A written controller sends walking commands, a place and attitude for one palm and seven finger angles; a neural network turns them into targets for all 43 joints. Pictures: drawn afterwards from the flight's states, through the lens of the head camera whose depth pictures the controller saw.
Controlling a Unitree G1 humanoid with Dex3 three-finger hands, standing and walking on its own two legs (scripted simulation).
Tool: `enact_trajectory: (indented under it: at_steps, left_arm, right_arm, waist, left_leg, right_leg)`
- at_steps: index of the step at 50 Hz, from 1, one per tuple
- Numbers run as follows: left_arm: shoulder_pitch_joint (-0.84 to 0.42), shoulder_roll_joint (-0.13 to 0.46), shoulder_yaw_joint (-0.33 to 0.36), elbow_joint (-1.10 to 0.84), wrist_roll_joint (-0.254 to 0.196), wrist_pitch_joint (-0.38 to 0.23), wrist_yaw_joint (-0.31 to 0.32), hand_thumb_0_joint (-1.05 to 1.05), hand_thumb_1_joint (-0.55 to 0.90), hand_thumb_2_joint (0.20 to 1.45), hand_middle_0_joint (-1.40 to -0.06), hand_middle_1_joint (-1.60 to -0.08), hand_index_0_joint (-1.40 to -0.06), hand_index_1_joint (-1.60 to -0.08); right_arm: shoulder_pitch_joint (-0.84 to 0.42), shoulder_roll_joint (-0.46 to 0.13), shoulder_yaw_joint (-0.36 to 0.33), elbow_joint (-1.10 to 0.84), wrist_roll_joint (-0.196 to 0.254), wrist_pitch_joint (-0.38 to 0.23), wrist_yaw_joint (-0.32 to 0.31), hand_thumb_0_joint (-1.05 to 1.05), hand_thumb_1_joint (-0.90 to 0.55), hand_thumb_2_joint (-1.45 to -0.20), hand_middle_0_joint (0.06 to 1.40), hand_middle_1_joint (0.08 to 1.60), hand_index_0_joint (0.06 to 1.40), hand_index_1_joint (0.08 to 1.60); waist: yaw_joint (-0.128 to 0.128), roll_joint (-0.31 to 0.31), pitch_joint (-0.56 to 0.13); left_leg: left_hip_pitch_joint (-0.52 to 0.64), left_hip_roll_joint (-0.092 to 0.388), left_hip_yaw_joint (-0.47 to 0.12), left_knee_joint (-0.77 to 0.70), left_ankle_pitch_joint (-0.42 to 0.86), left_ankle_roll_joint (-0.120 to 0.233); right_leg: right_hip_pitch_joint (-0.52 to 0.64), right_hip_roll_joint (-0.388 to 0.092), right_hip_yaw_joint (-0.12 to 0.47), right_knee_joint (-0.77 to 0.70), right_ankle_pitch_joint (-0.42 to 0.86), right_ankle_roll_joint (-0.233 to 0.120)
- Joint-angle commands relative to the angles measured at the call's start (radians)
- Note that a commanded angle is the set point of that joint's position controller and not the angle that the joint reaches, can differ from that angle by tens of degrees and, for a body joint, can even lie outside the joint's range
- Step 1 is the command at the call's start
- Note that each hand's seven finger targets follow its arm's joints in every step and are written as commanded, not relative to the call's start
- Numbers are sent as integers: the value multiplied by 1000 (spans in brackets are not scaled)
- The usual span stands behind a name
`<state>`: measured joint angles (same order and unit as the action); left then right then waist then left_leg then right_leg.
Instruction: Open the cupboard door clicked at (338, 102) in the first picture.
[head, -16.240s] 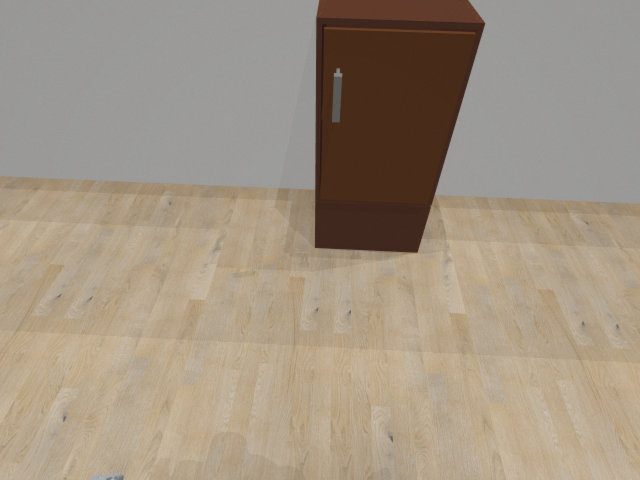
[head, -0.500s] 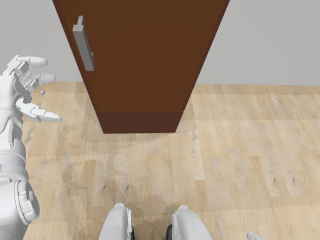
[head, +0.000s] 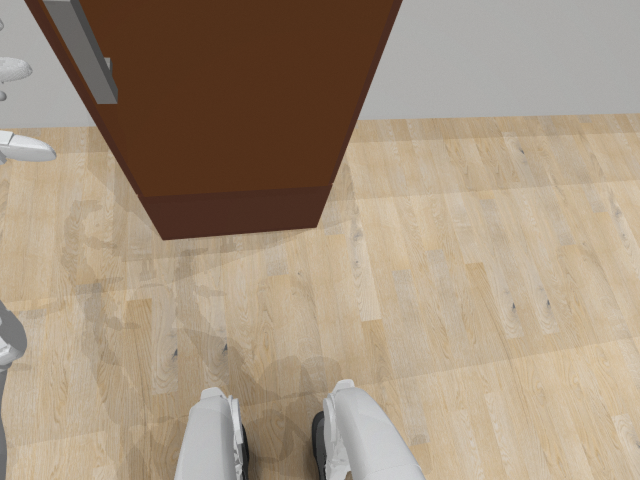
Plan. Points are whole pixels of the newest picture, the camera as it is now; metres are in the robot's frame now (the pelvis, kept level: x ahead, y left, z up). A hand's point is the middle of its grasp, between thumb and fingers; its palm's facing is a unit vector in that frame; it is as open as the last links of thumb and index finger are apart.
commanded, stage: move the hooked fingers beside the handle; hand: left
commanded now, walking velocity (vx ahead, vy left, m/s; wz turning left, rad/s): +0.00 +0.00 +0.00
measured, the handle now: (87, 38) +0.61 +0.22 +0.07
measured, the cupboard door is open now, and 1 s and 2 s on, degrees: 0 0 0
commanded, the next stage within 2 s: slide the fingers in behind the handle in 0.90 s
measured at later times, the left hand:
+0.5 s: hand out of the picture +0.55 +0.30 +0.07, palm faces +0.07 -1.00 -0.01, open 13.9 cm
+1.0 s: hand (7, 87) +0.54 +0.29 +0.06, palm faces +0.07 -1.00 -0.01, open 13.9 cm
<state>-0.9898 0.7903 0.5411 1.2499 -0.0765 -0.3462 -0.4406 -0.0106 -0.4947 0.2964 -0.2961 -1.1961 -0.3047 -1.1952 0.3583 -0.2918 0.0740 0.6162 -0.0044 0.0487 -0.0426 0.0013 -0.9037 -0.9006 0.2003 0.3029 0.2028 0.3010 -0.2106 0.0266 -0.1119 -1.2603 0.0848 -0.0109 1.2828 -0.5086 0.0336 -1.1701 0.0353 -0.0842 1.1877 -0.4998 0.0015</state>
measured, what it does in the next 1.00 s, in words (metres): stands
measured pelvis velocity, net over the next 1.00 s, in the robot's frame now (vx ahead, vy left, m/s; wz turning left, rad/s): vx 0.01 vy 0.01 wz -0.01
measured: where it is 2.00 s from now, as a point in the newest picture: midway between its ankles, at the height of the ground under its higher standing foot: (284, 478)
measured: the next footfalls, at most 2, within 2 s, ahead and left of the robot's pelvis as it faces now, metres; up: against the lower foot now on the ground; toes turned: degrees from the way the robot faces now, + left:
none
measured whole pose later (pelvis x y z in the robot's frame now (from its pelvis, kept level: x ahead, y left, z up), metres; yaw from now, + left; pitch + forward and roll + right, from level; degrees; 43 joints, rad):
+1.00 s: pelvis +0.01 +0.01 +0.00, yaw -1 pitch +29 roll -7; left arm -1.02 0.79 0.53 1.23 -0.04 -0.33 -0.40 -0.01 -0.49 0.30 -0.30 -1.20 -0.30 -1.20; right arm 0.36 -0.27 0.09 0.59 -0.02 0.09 -0.01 0.00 -0.90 -0.90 0.20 0.30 0.20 0.30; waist -0.23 0.03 -0.11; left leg -1.28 0.08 -0.02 1.29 -0.52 0.05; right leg -1.18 0.04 -0.09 1.17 -0.50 0.02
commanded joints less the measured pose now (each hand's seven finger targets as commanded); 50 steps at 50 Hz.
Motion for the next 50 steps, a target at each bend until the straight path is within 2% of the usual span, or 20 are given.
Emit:
enact_trajectory:
  at_steps: [1,3,5,8,11,13,15,17,19,20,22,27,33,39,40,42,44,46,48,50]
  left_arm:
    - [-442,353,33,-207,-3,-53,-3,0,-500,300,-300,-1200,-300,-1200]
    - [-473,321,3,-163,-1,-37,-7,0,-500,300,-300,-1200,-300,-1200]
    - [-514,359,10,-158,12,-24,-4,0,-500,300,-300,-1200,-300,-1200]
    - [-469,360,15,-151,22,-10,-5,0,-500,300,-300,-1200,-300,-1200]
    - [-468,399,40,-172,23,-1,-6,0,-500,300,-300,-1200,-300,-1200]
    - [-462,442,80,-224,20,-12,-7,0,-500,300,-300,-1200,-300,-1200]
    - [-462,409,63,-242,20,-13,-6,0,-500,300,-300,-1200,-300,-1200]
    - [-458,425,85,-260,14,-17,-3,0,-500,300,-300,-1200,-300,-1200]
    - [-475,415,77,-308,16,-26,-2,0,-500,300,-300,-1200,-300,-1200]
    - [-461,351,39,-302,15,-22,-3,0,-500,300,-300,-1200,-300,-1200]
    - [-436,327,34,-270,3,-12,-4,0,-500,300,-300,-1200,-300,-1200]
    - [-423,287,4,-225,3,-1,1,0,-500,300,-300,-1200,-300,-1200]
    - [-445,250,-14,-247,1,-39,22,0,-500,300,-300,-1200,-300,-1200]
    - [-399,277,22,-270,6,-48,38,0,-500,300,-300,-1200,-300,-1200]
    - [-387,251,3,-243,2,-41,37,0,-500,300,-300,-1200,-300,-1200]
    - [-418,277,13,-233,2,-39,40,0,-500,300,-300,-1200,-300,-1200]
    - [-418,312,28,-241,11,-48,39,0,-500,300,-300,-1200,-300,-1200]
    - [-445,287,6,-234,10,-54,40,0,-500,300,-300,-1200,-300,-1200]
    - [-481,299,10,-254,5,-67,36,0,-500,300,-300,-1200,-300,-1200]
    - [-458,310,16,-217,8,-59,30,0,-500,300,-300,-1200,-300,-1200]
  right_arm:
    - [196,-209,-66,-40,-6,-1,-12,0,-900,-900,200,300,200,300]
    - [202,-207,-59,-40,-4,2,-9,0,-900,-900,200,300,200,300]
    - [209,-214,-53,-39,-7,7,-11,0,-900,-900,200,300,200,300]
    - [221,-213,-51,-53,-10,13,-8,0,-900,-900,200,300,200,300]
    - [229,-216,-50,-56,-13,22,-6,0,-900,-900,200,300,200,300]
    - [234,-217,-52,-59,-16,25,-1,0,-900,-900,200,300,200,300]
    - [232,-213,-58,-54,-17,27,6,0,-900,-900,200,300,200,300]
    - [235,-214,-61,-50,-16,29,9,0,-900,-900,200,300,200,300]
    - [241,-213,-64,-43,-18,32,12,0,-900,-900,200,300,200,300]
    - [239,-208,-68,-39,-19,31,17,0,-900,-900,200,300,200,300]
    - [242,-209,-70,-29,-18,32,17,0,-900,-900,200,300,200,300]
    - [242,-208,-69,-27,-18,34,12,0,-900,-900,200,300,200,300]
    - [233,-203,-70,-30,-23,34,19,0,-900,-900,200,300,200,300]
    - [231,-203,-75,-38,-25,44,24,0,-900,-900,200,300,200,300]
    - [227,-202,-73,-42,-22,46,24,0,-900,-900,200,300,200,300]
    - [217,-203,-68,-45,-19,46,20,0,-900,-900,200,300,200,300]
    - [216,-205,-66,-49,-18,45,17,0,-900,-900,200,300,200,300]
    - [213,-202,-64,-45,-17,43,16,0,-900,-900,200,300,200,300]
    - [211,-201,-63,-40,-19,37,14,0,-900,-900,200,300,200,300]
    - [213,-206,-63,-36,-17,38,11,0,-900,-900,200,300,200,300]
  waist:
    - [-7,247,-558]
    - [-32,234,-523]
    - [-39,256,-528]
    - [-24,268,-558]
    - [-23,254,-566]
    - [-2,287,-607]
    - [-10,297,-619]
    - [-6,291,-611]
    - [-1,344,-640]
    - [-7,350,-634]
    - [-18,294,-588]
    - [-26,272,-523]
    - [-28,310,-525]
    - [0,313,-574]
    - [-9,283,-546]
    - [-18,241,-510]
    - [-9,273,-529]
    - [-25,252,-519]
    - [-26,287,-535]
    - [-29,265,-541]
  left_leg:
    - [522,-20,-85,-116,418,3]
    - [510,-18,-90,-107,413,7]
    - [498,-16,-93,-102,399,6]
    - [521,-15,-100,-99,434,4]
    - [498,-13,-95,-94,440,6]
    - [535,-12,-102,-98,478,0]
    - [561,-9,-104,-97,482,-2]
    - [568,-9,-108,-104,483,-2]
    - [645,-4,-123,-115,540,-13]
    - [676,-2,-132,-120,543,-17]
    - [649,-3,-129,-128,507,-12]
    - [629,-6,-130,-142,475,-11]
    - [678,-4,-142,-142,530,-23]
    - [712,-4,-138,-144,582,-28]
    - [680,-7,-131,-147,552,-24]
    - [599,-13,-115,-144,473,-11]
    - [606,-12,-114,-142,477,-12]
    - [592,-13,-116,-138,452,-10]
    - [598,-14,-114,-127,452,-8]
    - [587,-12,-117,-123,451,-10]
  right_leg:
    - [117,24,39,-126,250,-21]
    - [81,28,33,-124,245,-21]
    - [67,26,30,-120,231,-19]
    - [57,28,21,-107,242,-24]
    - [85,29,23,-107,260,-19]
    - [96,31,18,-97,275,-24]
    - [78,33,18,-105,273,-22]
    - [86,34,16,-111,269,-22]
    - [58,32,9,-108,275,-26]
    - [30,34,5,-115,265,-27]
    - [39,35,4,-131,256,-24]
    - [20,33,-1,-141,237,-26]
    - [-12,33,-3,-132,243,-33]
    - [30,31,-1,-135,267,-31]
    - [38,32,0,-140,263,-29]
    - [71,33,6,-141,252,-25]
    - [68,33,9,-134,251,-29]
    - [60,34,10,-135,239,-27]
    - [55,34,15,-128,242,-30]
    - [51,33,12,-125,240,-28]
